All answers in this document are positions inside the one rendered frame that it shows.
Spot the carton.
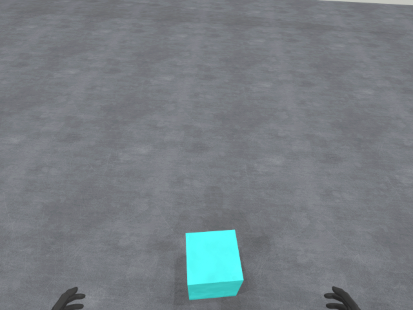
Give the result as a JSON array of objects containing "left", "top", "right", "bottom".
[{"left": 186, "top": 230, "right": 244, "bottom": 300}]

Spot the left robot hand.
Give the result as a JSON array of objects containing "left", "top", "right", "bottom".
[{"left": 51, "top": 287, "right": 85, "bottom": 310}]

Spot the right robot hand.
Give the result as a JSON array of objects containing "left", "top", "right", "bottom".
[{"left": 324, "top": 286, "right": 361, "bottom": 310}]

